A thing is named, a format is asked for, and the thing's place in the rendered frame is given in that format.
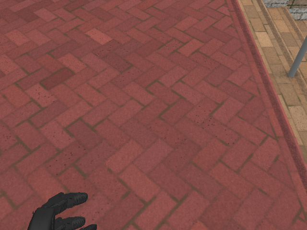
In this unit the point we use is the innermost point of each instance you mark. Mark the stairs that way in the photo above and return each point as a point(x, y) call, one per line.
point(279, 38)

